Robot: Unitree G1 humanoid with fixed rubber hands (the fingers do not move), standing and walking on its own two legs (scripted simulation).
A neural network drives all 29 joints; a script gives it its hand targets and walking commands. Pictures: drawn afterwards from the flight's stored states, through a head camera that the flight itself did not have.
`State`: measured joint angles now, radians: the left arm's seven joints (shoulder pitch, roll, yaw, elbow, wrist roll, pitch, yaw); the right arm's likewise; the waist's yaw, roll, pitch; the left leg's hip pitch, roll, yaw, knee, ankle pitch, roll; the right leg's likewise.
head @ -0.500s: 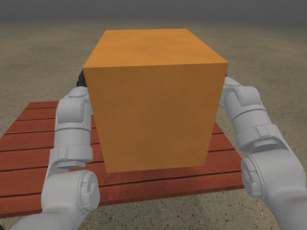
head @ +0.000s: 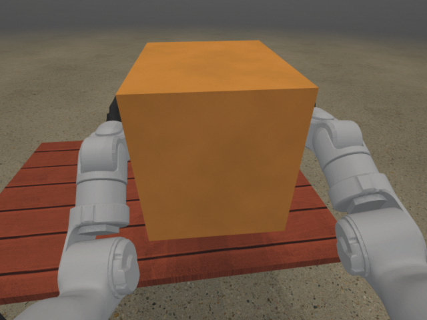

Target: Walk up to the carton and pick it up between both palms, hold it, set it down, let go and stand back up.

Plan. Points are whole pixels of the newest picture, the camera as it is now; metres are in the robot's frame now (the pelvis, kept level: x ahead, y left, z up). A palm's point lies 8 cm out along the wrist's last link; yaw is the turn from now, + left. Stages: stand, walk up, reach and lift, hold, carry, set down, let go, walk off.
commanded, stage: hold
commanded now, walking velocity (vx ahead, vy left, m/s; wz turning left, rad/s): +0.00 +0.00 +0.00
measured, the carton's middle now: (210, 129) +0.41 +0.00 +0.24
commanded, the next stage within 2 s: none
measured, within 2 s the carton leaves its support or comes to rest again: neither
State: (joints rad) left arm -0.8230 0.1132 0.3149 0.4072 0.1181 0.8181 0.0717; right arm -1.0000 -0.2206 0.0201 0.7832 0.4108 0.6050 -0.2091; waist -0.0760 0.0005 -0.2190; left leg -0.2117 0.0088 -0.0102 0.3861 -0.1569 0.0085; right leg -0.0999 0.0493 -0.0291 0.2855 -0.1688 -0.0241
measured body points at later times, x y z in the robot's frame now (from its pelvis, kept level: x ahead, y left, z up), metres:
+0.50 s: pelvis +0.00 +0.00 +0.00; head -0.09 +0.02 +0.44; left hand +0.38 +0.17 +0.26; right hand +0.39 -0.16 +0.28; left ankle +0.03 +0.11 -0.75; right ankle -0.01 -0.10 -0.75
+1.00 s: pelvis +0.00 +0.00 +0.00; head -0.09 +0.02 +0.44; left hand +0.38 +0.17 +0.26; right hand +0.38 -0.16 +0.28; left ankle +0.03 +0.11 -0.75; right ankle -0.01 -0.10 -0.75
